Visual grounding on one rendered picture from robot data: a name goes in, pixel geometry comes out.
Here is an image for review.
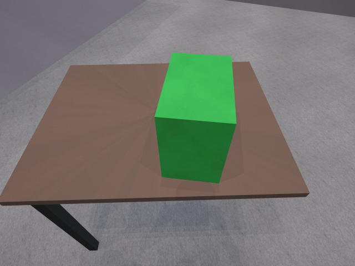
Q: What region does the carton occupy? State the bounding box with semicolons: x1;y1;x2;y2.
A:
155;53;236;183

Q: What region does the table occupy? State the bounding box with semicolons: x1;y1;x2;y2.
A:
0;62;310;250

